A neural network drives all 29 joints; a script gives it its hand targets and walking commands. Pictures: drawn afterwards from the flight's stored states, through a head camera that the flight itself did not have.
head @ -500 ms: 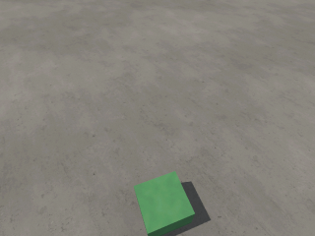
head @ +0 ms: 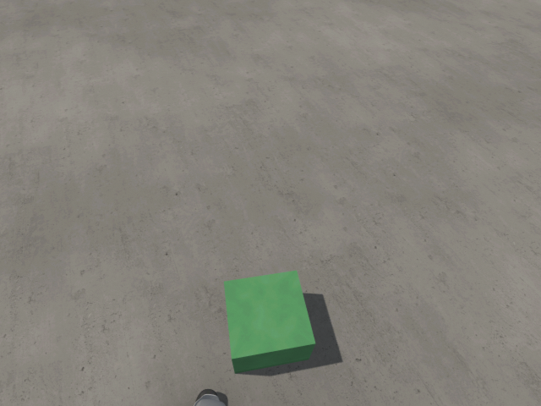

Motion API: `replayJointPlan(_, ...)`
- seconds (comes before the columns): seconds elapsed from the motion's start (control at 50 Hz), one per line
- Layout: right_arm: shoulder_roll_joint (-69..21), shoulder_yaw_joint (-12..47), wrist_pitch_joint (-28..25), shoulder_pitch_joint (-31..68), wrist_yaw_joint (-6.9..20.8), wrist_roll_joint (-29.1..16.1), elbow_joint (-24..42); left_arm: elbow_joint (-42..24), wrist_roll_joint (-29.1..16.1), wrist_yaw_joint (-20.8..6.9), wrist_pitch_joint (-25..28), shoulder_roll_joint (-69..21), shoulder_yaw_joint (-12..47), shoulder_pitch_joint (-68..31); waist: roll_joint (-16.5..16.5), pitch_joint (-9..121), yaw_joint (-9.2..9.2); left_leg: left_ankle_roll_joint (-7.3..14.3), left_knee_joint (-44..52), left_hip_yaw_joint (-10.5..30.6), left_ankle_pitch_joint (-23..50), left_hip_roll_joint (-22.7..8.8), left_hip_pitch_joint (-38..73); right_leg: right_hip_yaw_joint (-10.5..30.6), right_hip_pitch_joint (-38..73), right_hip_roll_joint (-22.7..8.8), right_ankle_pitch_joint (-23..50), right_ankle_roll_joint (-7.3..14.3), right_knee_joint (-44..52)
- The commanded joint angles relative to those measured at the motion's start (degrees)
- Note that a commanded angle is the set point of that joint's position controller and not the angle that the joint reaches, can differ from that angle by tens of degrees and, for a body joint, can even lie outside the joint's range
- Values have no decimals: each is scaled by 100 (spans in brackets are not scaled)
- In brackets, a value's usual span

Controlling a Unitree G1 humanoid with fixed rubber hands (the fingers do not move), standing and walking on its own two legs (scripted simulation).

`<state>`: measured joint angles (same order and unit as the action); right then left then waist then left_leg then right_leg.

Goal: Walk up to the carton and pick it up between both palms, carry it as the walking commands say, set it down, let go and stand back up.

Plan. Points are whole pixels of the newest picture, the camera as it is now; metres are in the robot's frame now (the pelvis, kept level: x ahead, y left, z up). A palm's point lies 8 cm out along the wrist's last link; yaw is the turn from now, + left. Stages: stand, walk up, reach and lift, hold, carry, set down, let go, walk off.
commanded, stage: walk up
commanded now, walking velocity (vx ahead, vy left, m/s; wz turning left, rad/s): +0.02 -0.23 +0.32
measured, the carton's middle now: (266, 320) +0.49 +0.01 -0.67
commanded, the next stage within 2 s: none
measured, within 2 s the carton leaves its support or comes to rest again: neither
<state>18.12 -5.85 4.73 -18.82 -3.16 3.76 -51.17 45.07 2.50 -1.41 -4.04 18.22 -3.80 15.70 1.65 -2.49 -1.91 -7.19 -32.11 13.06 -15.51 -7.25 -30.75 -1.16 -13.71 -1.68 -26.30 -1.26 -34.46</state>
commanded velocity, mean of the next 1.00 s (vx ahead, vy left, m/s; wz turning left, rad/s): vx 0.01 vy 0.00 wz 0.14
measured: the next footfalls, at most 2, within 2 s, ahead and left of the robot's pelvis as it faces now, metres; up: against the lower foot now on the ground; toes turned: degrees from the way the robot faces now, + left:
right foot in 0.02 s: +0.00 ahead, -0.18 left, +0.00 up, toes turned -1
left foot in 0.24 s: +0.00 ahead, +0.04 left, +0.00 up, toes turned +7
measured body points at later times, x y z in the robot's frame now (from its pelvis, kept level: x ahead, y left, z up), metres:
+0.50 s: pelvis -0.03 -0.09 +0.00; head +0.00 -0.10 +0.45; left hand -0.04 +0.18 -0.12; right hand +0.12 -0.31 -0.14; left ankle -0.04 +0.03 -0.72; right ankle +0.02 -0.21 -0.73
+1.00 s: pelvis -0.04 -0.07 +0.02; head -0.02 -0.06 +0.47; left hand +0.00 +0.19 -0.12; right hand +0.03 -0.30 -0.12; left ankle -0.08 +0.03 -0.72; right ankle -0.02 -0.20 -0.71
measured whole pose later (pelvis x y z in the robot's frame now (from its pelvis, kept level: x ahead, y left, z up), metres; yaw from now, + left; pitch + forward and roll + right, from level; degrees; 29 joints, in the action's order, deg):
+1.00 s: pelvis -0.04 -0.07 +0.02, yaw +8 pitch +0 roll +0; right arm 10.5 -0.7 0.2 -16.9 -0.9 1.3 -52.5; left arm 52.1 1.1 -0.1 -1.9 13.4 -0.9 12.6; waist -1.0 -2.3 -0.1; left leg 0.7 -22.9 -0.8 -14.5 0.0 -8.2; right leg -1.0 -16.4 -1.3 -18.9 0.3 -34.2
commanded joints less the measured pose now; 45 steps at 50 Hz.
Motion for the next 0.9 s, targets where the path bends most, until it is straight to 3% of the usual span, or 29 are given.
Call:
replayJointPlan(0.0,-66,75,-33,424,43,2,966,-114,-62,92,67,555,-14,935,-1094,-733,219,439,-3885,-1204,-1899,807,-1114,2493,-1134,-2035,-2042,973,3071)
replayJointPlan(0.04,-94,9,-111,908,186,-156,1063,-273,-114,168,206,895,-103,20,-1892,-720,157,523,-4515,-1127,-907,593,-498,2554,-2099,-2059,-1987,1341,3452)
replayJointPlan(0.08,128,-5,-202,28,290,-257,682,-316,-76,246,312,306,9,-524,-902,-399,-429,418,-3619,-1256,-584,610,466,651,-1428,-973,417,748,2340)
replayJointPlan(0.1,156,34,-214,-91,289,-220,613,-327,-24,210,336,310,19,-358,-687,112,-366,385,-2947,-1594,-749,779,748,209,-729,-746,982,546,2009)
replayJointPlan(0.18,-350,241,-292,453,259,-280,804,492,-98,251,422,196,103,1056,-747,-14,-28,558,677,-1557,-126,891,1882,498,253,-1065,2989,575,871)
replayJointPlan(0.22,36,183,-391,315,193,-238,776,614,-156,305,426,11,104,1659,-255,431,90,745,1369,-469,1523,11,3201,420,-277,-1086,2714,225,74)
replayJointPlan(0.24,338,171,-493,466,188,-232,928,478,-140,326,400,-347,205,1611,761,470,210,1048,1236,1007,4138,-1427,4009,157,-1587,-483,-130,-36,-789)
replayJointPlan(0.26,798,79,-422,426,246,-345,705,279,-173,317,330,-86,179,1089,693,157,104,1865,871,522,5114,-1279,3376,-87,-1455,-370,-522,-137,-1156)
replayJointPlan(0.28,556,105,-449,530,227,-345,728,178,-173,341,329,56,161,799,496,344,37,2016,787,616,5164,-1267,3390,41,-1512,-316,-508,-157,-1343)
replayJointPlan(0.3,620,9,-306,916,267,-367,605,100,-259,411,328,266,20,510,1003,-22,280,1862,1024,-398,4404,-462,2193,86,-967,-477,-325,-67,-1397)
replayJointPlan(0.32,260,139,-422,901,182,-218,773,372,-96,279,286,0,127,759,10,129,89,1769,983,100,4825,-1220,2852,-11,-1342,-342,-335,-143,-1611)
replayJointPlan(0.34,442,79,-304,1099,215,-309,709,281,-196,304,291,132,93,893,1041,142,449,1648,965,-645,3837,-214,1932,46,-644,-424,107,-127,-1228)
replayJointPlan(0.36,209,108,-309,1257,208,-198,803,336,-131,248,276,-16,111,896,703,134,363,1585,1042,-564,3553,-477,1679,-211,-453,-271,310,-89,-1121)
replayJointPlan(0.38,332,64,-267,1290,211,-262,801,350,-152,244,287,-22,107,1008,954,289,435,1458,1067,-786,2468,-121,1517,-136,-189,-368,613,-59,-915)
replayJointPlan(0.42,204,138,-229,1087,216,-258,703,425,-72,246,354,-140,237,1105,318,181,510,1293,833,-556,1347,-29,932,-390,429,-238,1476,-82,56)
replayJointPlan(0.44,228,117,-116,1311,281,-223,797,712,-75,335,377,240,62,1855,-54,123,927,992,-256,-1453,-1,742,293,66,1089,-712,1721,-49,979)
replayJointPlan(0.46,-99,139,-87,1518,253,-113,1000,814,7,395,402,866,-35,2234,-1647,238,1010,708,-1671,-1600,-1663,1220,-381,2028,1288,-2280,3492,481,1545)
replayJointPlan(0.48,-11,170,14,1049,289,-100,922,568,-6,429,401,1115,-121,2133,-1688,527,862,725,-2672,-1167,-1850,866,-129,2314,989,-2833,3081,877,1824)
replayJointPlan(0.5,97,135,55,967,327,-119,879,274,-92,448,398,1124,-138,1308,-1256,360,653,693,-2910,-825,-1629,793,128,2283,233,-2697,2099,1071,2084)
replayJointPlan(0.54,155,96,59,1231,459,-141,939,192,-16,443,365,836,-85,580,-1702,-388,463,548,-3224,-854,-931,618,240,2358,-910,-2286,547,984,2498)
replayJointPlan(0.56,115,74,36,1027,519,-131,768,210,-60,406,352,479,-60,307,-1313,-335,194,468,-2998,-1026,-577,672,493,1597,-921,-1690,273,745,2279)
replayJointPlan(0.58,-208,232,-48,517,546,-242,561,-59,-89,314,338,217,78,-482,-1694,272,-59,479,-2692,-1403,-347,829,1505,638,-1292,-1140,343,534,2415)
replayJointPlan(0.64,-503,372,-146,728,492,-304,550,150,-26,258,353,330,-10,-111,-1519,195,218,513,-850,-1629,-891,997,1560,575,-651,-872,105,636,2223)
replayJointPlan(0.7,11,239,-132,618,532,-276,554,337,-99,342,265,914,-229,393,-952,105,416,597,72,-1824,-679,1141,1455,889,-119,-1625,-220,651,1937)
replayJointPlan(0.72,-286,328,-229,546,425,-267,537,427,-104,214,202,548,-8,230,-1256,-43,176,648,817,-1590,-388,990,2408,503,-817,-1048,-213,561,1630)
replayJointPlan(0.74,-171,306,-309,82,344,-245,365,472,-153,201,193,291,53,367,-709,-85,120,673,1151,-1317,-165,807,2760,241,-1079,-891,-187,417,1309)
replayJointPlan(0.78,375,230,-383,-147,349,-106,373,216,-157,95,182,-269,175,234,855,129,-11,1144,2679,1258,-2121,-1075,2683,-358,-1751,-159,-161,15,-400)
replayJointPlan(0.82,370,235,-426,562,289,-229,426,132,-174,78,178,-33,140,-129,792,-601,206,1505,2583,593,-692,-977,1193,232,-768,-198,310,54,-788)
replayJointPlan(0.88,102,280,-545,620,208,-207,320,565,-127,93,233,42,103,193,420,-95,421,1329,1781,-415,1872,-431,1815,97,-372,-31,656,126,-606)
